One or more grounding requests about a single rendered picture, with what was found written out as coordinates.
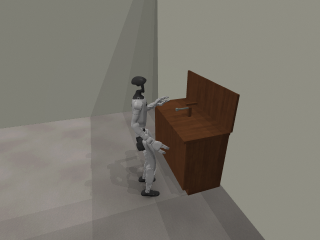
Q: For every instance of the left robot forearm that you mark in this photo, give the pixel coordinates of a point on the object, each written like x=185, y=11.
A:
x=151, y=106

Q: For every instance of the right robot hand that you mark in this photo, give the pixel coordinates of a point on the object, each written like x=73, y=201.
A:
x=157, y=145

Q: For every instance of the tap lever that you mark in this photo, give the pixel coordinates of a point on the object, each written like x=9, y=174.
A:
x=177, y=109

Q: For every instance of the robot right thigh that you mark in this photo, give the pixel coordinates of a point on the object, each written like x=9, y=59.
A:
x=148, y=153

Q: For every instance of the right robot forearm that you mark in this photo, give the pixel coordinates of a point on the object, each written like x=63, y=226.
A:
x=139, y=131

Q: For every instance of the counter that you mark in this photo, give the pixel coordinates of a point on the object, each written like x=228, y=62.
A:
x=197, y=137

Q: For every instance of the left robot hand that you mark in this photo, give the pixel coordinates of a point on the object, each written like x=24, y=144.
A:
x=159, y=101

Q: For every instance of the robot left shin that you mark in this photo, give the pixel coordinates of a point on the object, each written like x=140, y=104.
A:
x=144, y=173

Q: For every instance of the robot right upper arm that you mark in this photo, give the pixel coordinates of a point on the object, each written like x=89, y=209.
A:
x=137, y=107

